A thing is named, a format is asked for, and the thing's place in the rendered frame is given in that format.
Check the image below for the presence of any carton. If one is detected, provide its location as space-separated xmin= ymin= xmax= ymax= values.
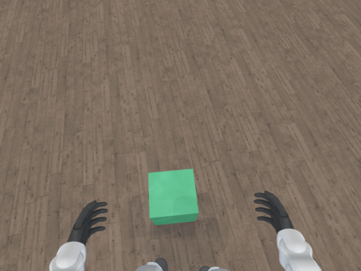
xmin=148 ymin=169 xmax=199 ymax=225

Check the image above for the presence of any robot right forearm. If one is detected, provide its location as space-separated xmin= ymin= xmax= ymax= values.
xmin=277 ymin=229 xmax=322 ymax=271

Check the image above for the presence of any right robot hand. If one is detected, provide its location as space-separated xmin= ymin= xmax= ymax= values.
xmin=254 ymin=191 xmax=294 ymax=234

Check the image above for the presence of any robot left shin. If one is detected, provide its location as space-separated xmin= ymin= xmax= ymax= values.
xmin=147 ymin=262 xmax=162 ymax=270

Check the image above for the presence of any left robot hand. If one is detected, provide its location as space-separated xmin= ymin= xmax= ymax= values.
xmin=67 ymin=200 xmax=108 ymax=246

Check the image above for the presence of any robot left forearm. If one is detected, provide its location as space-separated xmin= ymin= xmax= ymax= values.
xmin=49 ymin=242 xmax=86 ymax=271

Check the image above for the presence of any left robot foot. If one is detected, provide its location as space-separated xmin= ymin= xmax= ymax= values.
xmin=155 ymin=258 xmax=168 ymax=271

